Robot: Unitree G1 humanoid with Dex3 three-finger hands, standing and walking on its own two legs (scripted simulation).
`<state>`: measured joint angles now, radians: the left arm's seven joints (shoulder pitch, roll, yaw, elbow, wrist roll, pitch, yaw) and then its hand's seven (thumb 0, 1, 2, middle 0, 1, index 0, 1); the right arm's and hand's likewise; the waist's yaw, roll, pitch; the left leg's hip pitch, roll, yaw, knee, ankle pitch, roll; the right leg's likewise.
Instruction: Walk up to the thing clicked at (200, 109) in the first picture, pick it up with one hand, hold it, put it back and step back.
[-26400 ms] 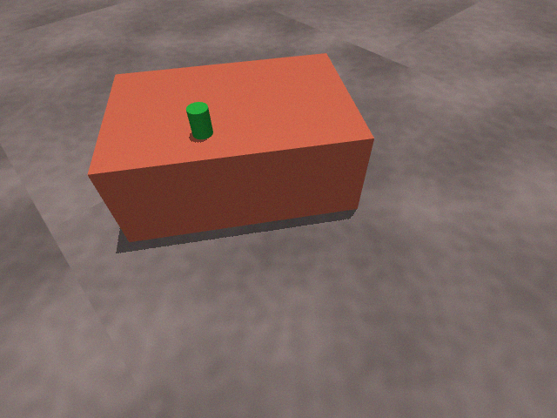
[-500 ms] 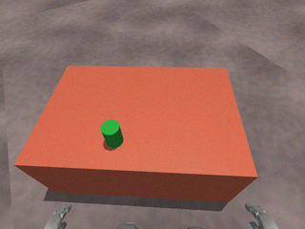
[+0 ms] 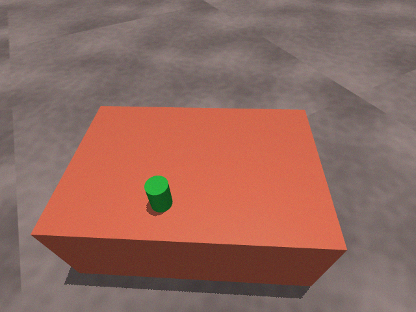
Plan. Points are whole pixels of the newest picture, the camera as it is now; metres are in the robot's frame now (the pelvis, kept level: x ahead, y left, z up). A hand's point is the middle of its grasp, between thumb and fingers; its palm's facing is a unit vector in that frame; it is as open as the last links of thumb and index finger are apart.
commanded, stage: stand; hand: left
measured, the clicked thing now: (159, 194) +0.55 +0.20 -0.29
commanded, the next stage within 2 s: step back in 1.70 s
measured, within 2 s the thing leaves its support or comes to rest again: neither
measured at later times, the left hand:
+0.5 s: hand out of the picture +0.06 +0.24 -0.15, palm faces -0.02 -0.94 -0.35, open 7.4 cm
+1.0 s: hand out of the picture +0.09 +0.24 -0.15, palm faces -0.02 -0.94 -0.35, open 7.4 cm
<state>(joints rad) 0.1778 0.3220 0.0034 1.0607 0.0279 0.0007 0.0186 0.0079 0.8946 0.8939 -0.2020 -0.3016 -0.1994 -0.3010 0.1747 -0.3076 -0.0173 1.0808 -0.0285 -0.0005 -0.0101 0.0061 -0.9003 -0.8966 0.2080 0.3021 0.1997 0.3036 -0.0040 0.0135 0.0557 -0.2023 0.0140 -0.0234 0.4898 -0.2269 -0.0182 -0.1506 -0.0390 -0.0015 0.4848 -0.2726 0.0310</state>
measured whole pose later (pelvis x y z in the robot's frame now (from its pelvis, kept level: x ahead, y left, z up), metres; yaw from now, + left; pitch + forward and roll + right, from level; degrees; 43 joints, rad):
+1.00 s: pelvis +0.02 -0.01 +0.01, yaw -1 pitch -3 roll +0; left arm 0.10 0.33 0.01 1.16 0.02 -0.01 0.01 0.01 0.90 0.90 -0.20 -0.30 -0.20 -0.30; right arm 0.11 -0.34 -0.01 1.15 -0.02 -0.01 -0.01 0.00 -0.90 -0.90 0.21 0.30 0.20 0.30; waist 0.00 0.01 0.06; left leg -0.11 0.03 -0.01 0.34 -0.17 -0.03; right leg -0.07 -0.03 0.00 0.34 -0.22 0.02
